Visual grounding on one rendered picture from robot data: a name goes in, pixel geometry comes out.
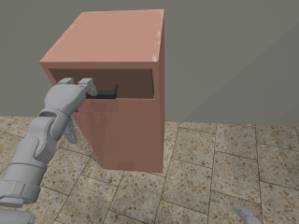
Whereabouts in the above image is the robot left hand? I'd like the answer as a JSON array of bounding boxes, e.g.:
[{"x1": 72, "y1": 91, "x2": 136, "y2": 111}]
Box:
[{"x1": 44, "y1": 77, "x2": 97, "y2": 144}]

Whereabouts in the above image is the handle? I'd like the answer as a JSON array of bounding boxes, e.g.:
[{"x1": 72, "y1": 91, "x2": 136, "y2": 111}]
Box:
[{"x1": 85, "y1": 84, "x2": 118, "y2": 100}]

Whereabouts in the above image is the robot left upper arm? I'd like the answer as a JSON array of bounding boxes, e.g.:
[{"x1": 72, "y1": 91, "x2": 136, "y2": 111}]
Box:
[{"x1": 0, "y1": 208, "x2": 36, "y2": 224}]

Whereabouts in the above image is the cabinet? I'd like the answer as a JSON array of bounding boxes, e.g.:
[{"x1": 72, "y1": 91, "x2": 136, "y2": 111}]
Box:
[{"x1": 39, "y1": 9, "x2": 165, "y2": 174}]

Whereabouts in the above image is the robot right hand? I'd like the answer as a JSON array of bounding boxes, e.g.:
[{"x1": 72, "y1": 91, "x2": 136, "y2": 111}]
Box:
[{"x1": 233, "y1": 205, "x2": 261, "y2": 224}]

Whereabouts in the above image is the drawer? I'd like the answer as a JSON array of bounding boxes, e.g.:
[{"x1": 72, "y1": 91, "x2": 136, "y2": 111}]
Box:
[{"x1": 50, "y1": 68, "x2": 154, "y2": 99}]

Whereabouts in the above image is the robot left forearm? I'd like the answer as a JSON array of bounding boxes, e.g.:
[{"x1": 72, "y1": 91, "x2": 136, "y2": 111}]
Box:
[{"x1": 0, "y1": 107, "x2": 69, "y2": 208}]

